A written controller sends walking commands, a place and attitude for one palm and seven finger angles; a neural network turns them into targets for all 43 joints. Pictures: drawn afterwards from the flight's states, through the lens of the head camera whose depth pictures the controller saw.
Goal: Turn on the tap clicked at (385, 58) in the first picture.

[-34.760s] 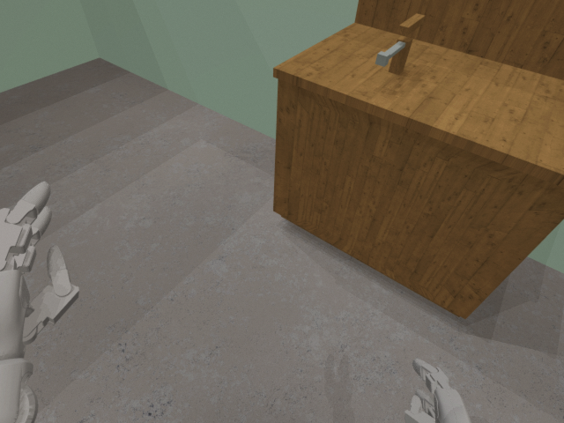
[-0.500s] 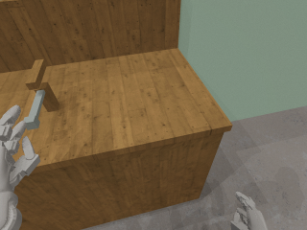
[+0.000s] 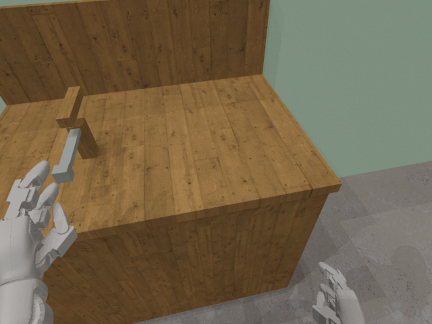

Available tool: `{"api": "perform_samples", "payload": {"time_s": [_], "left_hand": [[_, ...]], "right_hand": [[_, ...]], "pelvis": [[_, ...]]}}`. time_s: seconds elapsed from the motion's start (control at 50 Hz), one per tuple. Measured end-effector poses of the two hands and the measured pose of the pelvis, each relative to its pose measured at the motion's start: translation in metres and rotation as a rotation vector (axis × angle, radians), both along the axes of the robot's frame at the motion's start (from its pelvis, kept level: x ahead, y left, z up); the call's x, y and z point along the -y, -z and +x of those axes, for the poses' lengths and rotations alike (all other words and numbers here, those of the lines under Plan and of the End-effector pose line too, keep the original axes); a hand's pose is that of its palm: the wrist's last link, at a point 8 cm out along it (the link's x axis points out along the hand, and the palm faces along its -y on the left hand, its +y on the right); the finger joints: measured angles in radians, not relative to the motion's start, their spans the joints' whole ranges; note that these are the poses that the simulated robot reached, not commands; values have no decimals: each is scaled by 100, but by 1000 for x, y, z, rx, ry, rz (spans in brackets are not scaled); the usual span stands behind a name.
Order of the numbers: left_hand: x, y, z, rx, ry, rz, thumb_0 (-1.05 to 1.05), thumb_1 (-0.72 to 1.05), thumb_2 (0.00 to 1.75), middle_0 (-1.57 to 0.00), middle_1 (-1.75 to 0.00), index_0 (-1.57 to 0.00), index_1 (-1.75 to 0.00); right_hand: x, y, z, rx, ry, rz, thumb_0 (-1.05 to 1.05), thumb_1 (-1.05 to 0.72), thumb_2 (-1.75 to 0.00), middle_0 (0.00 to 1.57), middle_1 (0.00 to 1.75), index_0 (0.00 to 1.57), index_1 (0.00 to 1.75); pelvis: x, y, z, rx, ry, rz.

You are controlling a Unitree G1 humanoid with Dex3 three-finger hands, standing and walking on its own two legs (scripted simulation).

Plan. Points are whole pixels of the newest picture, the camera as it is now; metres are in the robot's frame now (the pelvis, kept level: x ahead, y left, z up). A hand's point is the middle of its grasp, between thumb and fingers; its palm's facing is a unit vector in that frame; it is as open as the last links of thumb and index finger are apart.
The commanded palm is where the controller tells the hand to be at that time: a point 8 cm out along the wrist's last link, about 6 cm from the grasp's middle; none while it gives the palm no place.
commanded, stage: turn the palm inward beside the body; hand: left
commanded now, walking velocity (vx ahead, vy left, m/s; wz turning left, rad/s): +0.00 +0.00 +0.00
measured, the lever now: (63, 173) +0.33 +0.36 +0.11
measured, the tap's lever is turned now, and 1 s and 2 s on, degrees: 0 0 0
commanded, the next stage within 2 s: reach beside the lever's end, fingers flat in 0.84 s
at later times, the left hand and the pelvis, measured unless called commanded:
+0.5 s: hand (79, 240) +0.18 +0.22 +0.15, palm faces +0.51 -0.85 -0.12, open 7.4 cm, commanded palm +0.12 +0.26 +0.16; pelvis +0.00 -0.01 +0.00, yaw +1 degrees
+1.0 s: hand (87, 244) +0.18 +0.21 +0.15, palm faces +0.52 -0.85 -0.12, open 7.4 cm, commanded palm +0.13 +0.25 +0.16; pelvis +0.00 -0.03 +0.00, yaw +1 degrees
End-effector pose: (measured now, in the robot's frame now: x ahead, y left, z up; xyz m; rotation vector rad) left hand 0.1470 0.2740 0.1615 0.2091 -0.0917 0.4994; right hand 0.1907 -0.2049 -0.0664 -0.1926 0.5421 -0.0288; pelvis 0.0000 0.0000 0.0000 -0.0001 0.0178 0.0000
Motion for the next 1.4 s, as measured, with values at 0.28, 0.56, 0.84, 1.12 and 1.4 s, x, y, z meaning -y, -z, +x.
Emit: {"api": "perform_samples", "payload": {"time_s": [0.28, 0.56, 0.84, 1.12, 1.4], "left_hand": [[11, 6, -10, -26, -15, -57, 1, 90, 90, -20, -30, -21, -31], [22, 3, -14, -31, -38, -88, 1, 90, 90, -20, -30, -21, -31], [32, 3, -16, -26, -41, -88, 1, 90, 90, -20, -30, -21, -31], [20, 6, -15, -33, -70, -82, 1, 89, 90, -20, -30, -21, -31], [-5, 14, 9, -38, -66, -96, 1, 90, 90, -20, -30, -21, -30]], "right_hand": [[6, -1, -1, 8, 2, -5, 1, -90, -90, 20, 30, 21, 30], [17, 1, -1, 14, 0, 8, 1, -90, -90, 20, 30, 21, 30], [29, 1, 1, 28, -1, 11, 1, -90, -90, 20, 30, 21, 30], [31, 5, -3, 10, 10, 11, 1, -90, -90, 20, 30, 21, 30], [28, 6, -10, -11, 36, -5, 1, -90, -90, 20, 30, 21, 30]], "pelvis": [[5, 0, -3, 8, -6, 0], [16, -1, -3, 13, -14, 4], [25, 0, -3, 12, -16, 6], [26, 1, -5, 10, -18, 6], [17, -2, -5, 1, -12, 4]]}}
